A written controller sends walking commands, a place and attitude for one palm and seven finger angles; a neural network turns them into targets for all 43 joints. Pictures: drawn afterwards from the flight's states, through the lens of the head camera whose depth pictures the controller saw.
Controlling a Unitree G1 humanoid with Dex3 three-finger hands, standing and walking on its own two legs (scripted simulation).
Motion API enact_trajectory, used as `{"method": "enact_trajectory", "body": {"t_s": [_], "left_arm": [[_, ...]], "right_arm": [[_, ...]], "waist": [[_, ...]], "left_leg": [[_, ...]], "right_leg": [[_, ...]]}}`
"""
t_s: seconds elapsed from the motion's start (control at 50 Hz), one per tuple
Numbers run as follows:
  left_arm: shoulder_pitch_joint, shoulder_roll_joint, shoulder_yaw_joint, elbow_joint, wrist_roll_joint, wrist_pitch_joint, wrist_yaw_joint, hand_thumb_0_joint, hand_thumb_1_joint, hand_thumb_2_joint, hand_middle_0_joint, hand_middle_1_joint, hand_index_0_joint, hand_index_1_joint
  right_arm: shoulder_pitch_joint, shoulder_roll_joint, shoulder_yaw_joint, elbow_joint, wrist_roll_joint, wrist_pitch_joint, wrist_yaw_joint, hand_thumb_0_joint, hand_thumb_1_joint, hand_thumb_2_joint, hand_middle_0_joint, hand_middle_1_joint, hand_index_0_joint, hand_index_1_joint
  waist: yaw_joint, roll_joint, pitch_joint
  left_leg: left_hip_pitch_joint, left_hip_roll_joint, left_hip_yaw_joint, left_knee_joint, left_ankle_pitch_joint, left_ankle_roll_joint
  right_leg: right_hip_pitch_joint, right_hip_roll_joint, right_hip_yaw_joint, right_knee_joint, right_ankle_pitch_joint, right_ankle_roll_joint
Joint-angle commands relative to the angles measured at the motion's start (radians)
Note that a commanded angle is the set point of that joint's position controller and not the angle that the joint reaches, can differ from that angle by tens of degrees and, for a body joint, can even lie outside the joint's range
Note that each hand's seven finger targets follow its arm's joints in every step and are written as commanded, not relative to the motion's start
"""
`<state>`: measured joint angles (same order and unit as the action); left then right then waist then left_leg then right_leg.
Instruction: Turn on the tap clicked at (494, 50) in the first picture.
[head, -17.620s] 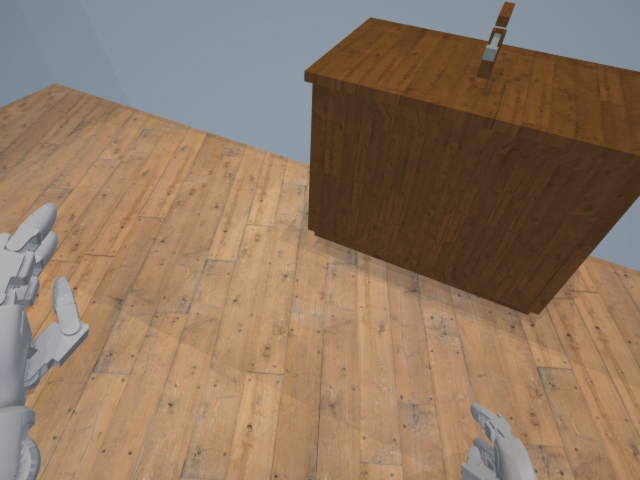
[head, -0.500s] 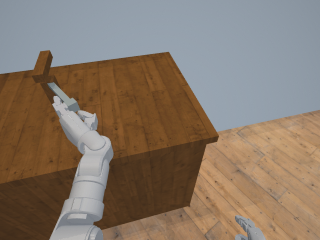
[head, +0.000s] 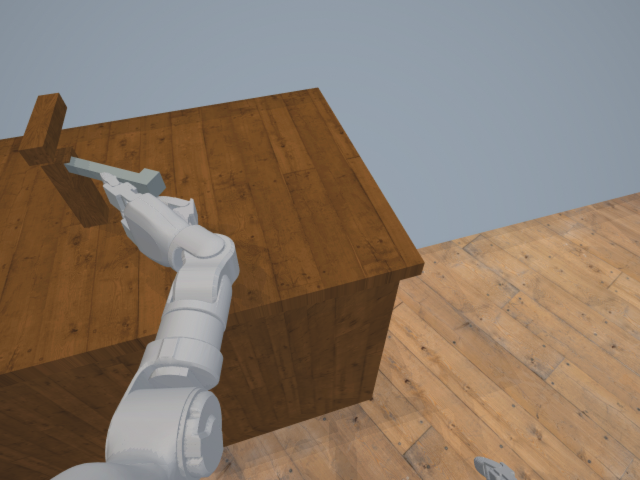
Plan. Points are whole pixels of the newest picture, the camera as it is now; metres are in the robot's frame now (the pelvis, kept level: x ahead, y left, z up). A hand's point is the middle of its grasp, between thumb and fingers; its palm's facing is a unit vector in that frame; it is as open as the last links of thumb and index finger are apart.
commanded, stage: push the lever round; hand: left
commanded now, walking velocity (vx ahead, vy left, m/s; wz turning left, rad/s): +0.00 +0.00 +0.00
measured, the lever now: (149, 184) +0.46 +0.24 +0.14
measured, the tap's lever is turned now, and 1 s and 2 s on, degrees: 53 62 62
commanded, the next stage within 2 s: lift the hand up off the lever in 0.28 s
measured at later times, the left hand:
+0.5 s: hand (183, 200) +0.45 +0.19 +0.12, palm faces +0.81 -0.58 -0.10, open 7.9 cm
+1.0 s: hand (174, 191) +0.44 +0.20 +0.14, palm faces +0.79 -0.60 -0.08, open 7.8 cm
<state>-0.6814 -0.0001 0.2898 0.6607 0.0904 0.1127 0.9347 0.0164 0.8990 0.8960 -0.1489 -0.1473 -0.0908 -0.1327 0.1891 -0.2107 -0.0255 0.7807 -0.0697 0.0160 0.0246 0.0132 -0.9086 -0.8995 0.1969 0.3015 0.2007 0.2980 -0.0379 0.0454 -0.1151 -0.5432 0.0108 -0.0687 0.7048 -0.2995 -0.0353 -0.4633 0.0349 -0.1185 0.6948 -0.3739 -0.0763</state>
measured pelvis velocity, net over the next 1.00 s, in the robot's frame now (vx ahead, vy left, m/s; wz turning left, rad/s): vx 0.01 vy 0.01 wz -0.01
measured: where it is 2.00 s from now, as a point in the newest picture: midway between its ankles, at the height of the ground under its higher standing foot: outside the picture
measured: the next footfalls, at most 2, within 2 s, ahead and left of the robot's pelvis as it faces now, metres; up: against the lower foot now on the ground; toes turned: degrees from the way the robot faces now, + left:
none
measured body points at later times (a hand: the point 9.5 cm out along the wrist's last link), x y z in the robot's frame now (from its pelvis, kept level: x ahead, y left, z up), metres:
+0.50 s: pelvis +0.01 +0.00 +0.00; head +0.03 -0.01 +0.45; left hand +0.40 +0.22 +0.13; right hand +0.11 -0.25 -0.13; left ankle +0.03 +0.14 -0.72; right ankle -0.01 -0.07 -0.72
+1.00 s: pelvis +0.01 +0.01 +0.01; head +0.02 +0.00 +0.46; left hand +0.39 +0.23 +0.15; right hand +0.13 -0.23 -0.12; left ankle +0.03 +0.14 -0.72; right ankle -0.01 -0.07 -0.72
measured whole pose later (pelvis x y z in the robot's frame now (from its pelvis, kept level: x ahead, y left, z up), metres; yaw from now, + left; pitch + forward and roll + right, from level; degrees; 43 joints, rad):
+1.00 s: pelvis +0.01 +0.01 +0.01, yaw +0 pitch +6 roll -1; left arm -0.68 0.02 0.31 0.61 0.07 0.17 0.89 0.02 0.90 0.90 -0.15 -0.15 -0.15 -0.15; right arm 0.21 -0.21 -0.03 0.77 -0.07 0.00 0.04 0.01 -0.91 -0.90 0.20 0.30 0.20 0.30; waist -0.03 0.04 -0.11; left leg -0.48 0.01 -0.06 0.66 -0.30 -0.02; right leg -0.40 0.03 -0.11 0.63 -0.35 -0.06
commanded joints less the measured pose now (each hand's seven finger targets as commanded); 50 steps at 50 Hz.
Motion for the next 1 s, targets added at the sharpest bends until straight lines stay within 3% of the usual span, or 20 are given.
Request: {"method": "enact_trajectory", "body": {"t_s": [0.0,0.12,0.16,0.24,0.26,0.34,0.36,0.38,0.44,0.46,0.54,0.56,0.6,0.66,0.74,0.76,0.82,0.94,0.96,0.98], "left_arm": [[-0.436,0.127,-0.030,-0.202,0.040,-0.060,-0.010,0.000,0.900,0.900,-0.150,-0.150,-0.150,-0.150],[-0.457,0.170,0.007,-0.189,0.043,-0.056,-0.014,0.000,0.900,0.900,-0.150,-0.150,-0.150,-0.150],[-0.437,0.223,0.055,-0.195,0.045,-0.054,-0.016,0.000,0.900,0.900,-0.150,-0.150,-0.150,-0.150],[-0.440,0.182,0.011,-0.218,0.050,-0.060,-0.027,0.000,0.900,0.900,-0.150,-0.150,-0.150,-0.150],[-0.441,0.213,0.040,-0.222,0.057,-0.064,-0.027,0.000,0.900,0.900,-0.150,-0.150,-0.150,-0.150],[-0.470,0.177,-0.003,-0.200,0.049,-0.069,-0.037,0.000,0.900,0.900,-0.150,-0.150,-0.150,-0.150],[-0.464,0.204,0.023,-0.201,0.048,-0.071,-0.038,0.000,0.900,0.900,-0.150,-0.150,-0.150,-0.150],[-0.481,0.170,-0.011,-0.219,0.043,-0.076,-0.042,0.000,0.900,0.900,-0.150,-0.150,-0.150,-0.150],[-0.508,0.171,-0.014,-0.229,0.038,-0.084,-0.040,0.000,0.900,0.900,-0.150,-0.150,-0.150,-0.150],[-0.493,0.208,0.022,-0.237,0.041,-0.085,-0.036,0.000,0.900,0.900,-0.150,-0.150,-0.150,-0.150],[-0.513,0.173,-0.014,-0.231,0.044,-0.073,-0.032,0.000,0.900,0.900,-0.150,-0.150,-0.150,-0.150],[-0.494,0.209,0.025,-0.227,0.047,-0.069,-0.030,0.000,0.900,0.900,-0.150,-0.150,-0.150,-0.150],[-0.517,0.169,-0.016,-0.251,0.044,-0.068,-0.030,0.000,0.900,0.900,-0.150,-0.150,-0.150,-0.150],[-0.475,0.217,0.037,-0.267,0.048,-0.065,-0.026,0.000,0.900,0.900,-0.150,-0.150,-0.150,-0.150],[-0.460,0.172,-0.005,-0.247,0.037,-0.038,-0.036,0.000,0.900,0.900,-0.150,-0.150,-0.150,-0.150],[-0.434,0.197,0.024,-0.222,0.035,-0.027,-0.039,0.000,0.900,0.900,-0.150,-0.150,-0.150,-0.150],[-0.454,0.146,-0.026,-0.242,0.021,-0.011,-0.048,0.000,0.900,0.900,-0.150,-0.150,-0.150,-0.150],[-0.471,0.121,-0.054,-0.282,0.019,-0.003,-0.045,0.000,0.900,0.900,-0.150,-0.150,-0.150,-0.150],[-0.470,0.163,-0.017,-0.282,0.025,-0.005,-0.042,0.000,0.900,0.900,-0.150,-0.150,-0.150,-0.150],[-0.471,0.121,-0.054,-0.303,0.023,-0.004,-0.043,0.000,0.900,0.900,-0.150,-0.150,-0.150,-0.150]], "right_arm": [[-0.048,-0.113,-0.044,-0.130,-0.003,-0.041,0.001,0.000,-0.900,-0.900,0.200,0.300,0.200,0.300],[-0.030,-0.117,-0.043,-0.132,-0.003,-0.035,-0.001,0.000,-0.900,-0.900,0.200,0.300,0.200,0.300],[-0.027,-0.122,-0.048,-0.128,-0.003,-0.030,-0.006,0.000,-0.900,-0.900,0.200,0.300,0.200,0.300],[-0.018,-0.116,-0.046,-0.139,-0.003,-0.031,0.000,0.000,-0.900,-0.900,0.200,0.300,0.200,0.300],[-0.010,-0.122,-0.051,-0.130,-0.006,-0.031,-0.001,0.000,-0.900,-0.900,0.200,0.300,0.200,0.300],[-0.008,-0.122,-0.048,-0.129,-0.001,-0.042,0.002,0.000,-0.900,-0.900,0.200,0.300,0.200,0.300],[-0.007,-0.127,-0.053,-0.120,-0.002,-0.040,-0.001,0.000,-0.900,-0.900,0.200,0.300,0.200,0.300],[-0.013,-0.121,-0.050,-0.130,0.001,-0.043,0.001,0.000,-0.900,-0.900,0.200,0.300,0.200,0.300],[-0.012,-0.120,-0.049,-0.125,-0.001,-0.050,0.001,0.000,-0.900,-0.900,0.200,0.300,0.200,0.300],[-0.010,-0.123,-0.053,-0.120,-0.002,-0.048,-0.001,0.000,-0.900,-0.900,0.200,0.300,0.200,0.300],[-0.015,-0.119,-0.048,-0.125,-0.003,-0.051,0.004,0.000,-0.900,-0.900,0.200,0.300,0.200,0.300],[-0.013,-0.123,-0.053,-0.118,-0.004,-0.048,0.001,0.000,-0.900,-0.900,0.200,0.300,0.200,0.300],[-0.020,-0.119,-0.048,-0.127,-0.004,-0.053,0.006,0.000,-0.900,-0.900,0.200,0.300,0.200,0.300],[-0.018,-0.121,-0.054,-0.125,-0.008,-0.052,0.005,0.000,-0.900,-0.900,0.200,0.300,0.200,0.300],[-0.025,-0.117,-0.045,-0.132,-0.002,-0.050,0.008,0.000,-0.900,-0.900,0.200,0.300,0.200,0.300],[-0.027,-0.122,-0.049,-0.125,-0.001,-0.046,0.004,0.000,-0.900,-0.900,0.200,0.300,0.200,0.300],[-0.042,-0.117,-0.042,-0.136,0.007,-0.050,0.005,0.000,-0.900,-0.900,0.200,0.300,0.200,0.300],[-0.055,-0.112,-0.041,-0.132,0.006,-0.058,0.008,0.000,-0.900,-0.900,0.200,0.300,0.200,0.300],[-0.052,-0.118,-0.045,-0.123,0.005,-0.056,0.005,0.000,-0.900,-0.900,0.200,0.300,0.200,0.300],[-0.057,-0.111,-0.041,-0.133,0.006,-0.058,0.009,0.000,-0.900,-0.900,0.200,0.300,0.200,0.300]], "waist": [[-0.008,-0.095,-0.325],[-0.017,-0.111,-0.318],[-0.003,-0.087,-0.332],[-0.014,-0.083,-0.336],[-0.008,-0.068,-0.339],[-0.033,-0.086,-0.304],[-0.024,-0.069,-0.299],[-0.026,-0.054,-0.311],[-0.029,-0.042,-0.330],[-0.015,-0.028,-0.337],[-0.027,-0.054,-0.335],[-0.013,-0.036,-0.333],[-0.021,-0.039,-0.334],[0.002,-0.030,-0.361],[-0.012,-0.085,-0.313],[-0.005,-0.082,-0.288],[-0.010,-0.074,-0.268],[-0.006,-0.044,-0.276],[0.004,-0.031,-0.282],[0.003,-0.025,-0.295]], "left_leg": [[0.163,-0.029,0.042,-0.028,0.233,0.050],[0.134,-0.032,0.051,-0.025,0.223,0.053],[0.132,-0.034,0.052,-0.027,0.235,0.052],[0.143,-0.031,0.055,-0.018,0.261,0.053],[0.153,-0.031,0.052,-0.018,0.270,0.053],[0.147,-0.030,0.051,-0.016,0.234,0.056],[0.152,-0.030,0.047,-0.025,0.233,0.055],[0.167,-0.030,0.049,-0.028,0.237,0.054],[0.179,-0.031,0.051,-0.025,0.236,0.054],[0.185,-0.031,0.046,-0.029,0.242,0.053],[0.190,-0.029,0.050,-0.028,0.258,0.053],[0.197,-0.027,0.045,-0.036,0.268,0.049],[0.209,-0.026,0.047,-0.037,0.276,0.050],[0.218,-0.025,0.045,-0.042,0.298,0.046],[0.196,-0.025,0.052,-0.048,0.279,0.048],[0.195,-0.024,0.048,-0.062,0.266,0.048],[0.211,-0.024,0.051,-0.073,0.256,0.048],[0.243,-0.024,0.047,-0.083,0.264,0.045],[0.253,-0.022,0.037,-0.090,0.269,0.039],[0.262,-0.023,0.042,-0.089,0.285,0.039]], "right_leg": [[0.118,-0.047,0.062,-0.117,0.349,0.063],[0.142,-0.061,0.076,-0.123,0.410,0.079],[0.163,-0.060,0.079,-0.121,0.431,0.077],[0.165,-0.064,0.077,-0.111,0.490,0.082],[0.158,-0.057,0.073,-0.108,0.481,0.076],[0.128,-0.059,0.075,-0.123,0.443,0.082],[0.123,-0.050,0.070,-0.124,0.406,0.073],[0.118,-0.047,0.067,-0.121,0.386,0.069],[0.122,-0.046,0.069,-0.125,0.381,0.069],[0.123,-0.038,0.064,-0.122,0.360,0.061],[0.125,-0.040,0.059,-0.121,0.381,0.064],[0.126,-0.034,0.055,-0.119,0.368,0.056],[0.123,-0.035,0.054,-0.121,0.372,0.058],[0.147,-0.029,0.051,-0.115,0.384,0.053],[0.154,-0.036,0.052,-0.133,0.394,0.063],[0.149,-0.032,0.048,-0.141,0.363,0.058],[0.143,-0.032,0.048,-0.158,0.336,0.056],[0.139,-0.026,0.045,-0.164,0.315,0.051],[0.136,-0.021,0.040,-0.161,0.299,0.045],[0.142,-0.024,0.041,-0.156,0.316,0.045]]}}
